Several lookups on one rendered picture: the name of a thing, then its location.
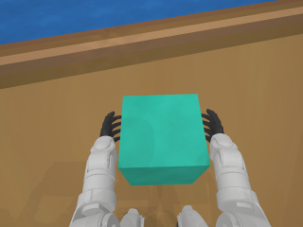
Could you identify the right robot shin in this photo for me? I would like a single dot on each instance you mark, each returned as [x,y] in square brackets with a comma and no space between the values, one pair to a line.
[187,207]

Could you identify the robot right hand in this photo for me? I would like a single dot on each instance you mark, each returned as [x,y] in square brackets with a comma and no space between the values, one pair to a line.
[214,124]

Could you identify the robot left hand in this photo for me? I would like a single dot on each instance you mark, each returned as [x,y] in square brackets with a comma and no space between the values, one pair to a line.
[107,126]

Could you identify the carton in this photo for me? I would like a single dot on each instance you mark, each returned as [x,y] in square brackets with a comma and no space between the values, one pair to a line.
[162,140]

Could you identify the right robot forearm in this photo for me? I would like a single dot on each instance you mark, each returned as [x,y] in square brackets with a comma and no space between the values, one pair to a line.
[234,189]

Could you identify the robot left upper arm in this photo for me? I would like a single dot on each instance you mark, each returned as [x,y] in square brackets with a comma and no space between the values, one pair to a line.
[103,219]

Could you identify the left robot thigh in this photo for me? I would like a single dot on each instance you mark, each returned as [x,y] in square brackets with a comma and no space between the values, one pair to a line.
[132,220]

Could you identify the left robot forearm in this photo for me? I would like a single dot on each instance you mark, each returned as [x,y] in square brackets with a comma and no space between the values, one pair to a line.
[98,192]

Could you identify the robot right upper arm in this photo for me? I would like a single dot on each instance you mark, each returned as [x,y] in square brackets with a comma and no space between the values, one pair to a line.
[236,219]

